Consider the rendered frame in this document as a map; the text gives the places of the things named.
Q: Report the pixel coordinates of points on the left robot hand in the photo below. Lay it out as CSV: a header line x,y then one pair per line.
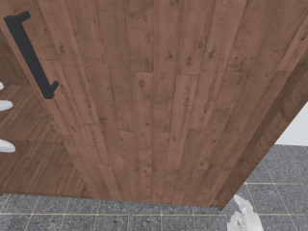
x,y
5,146

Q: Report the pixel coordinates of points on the handle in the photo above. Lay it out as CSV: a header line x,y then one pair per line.
x,y
14,23

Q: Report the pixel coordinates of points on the wardrobe door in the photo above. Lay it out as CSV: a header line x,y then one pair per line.
x,y
158,99
277,104

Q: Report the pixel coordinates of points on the right robot hand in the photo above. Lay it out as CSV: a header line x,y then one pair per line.
x,y
249,220

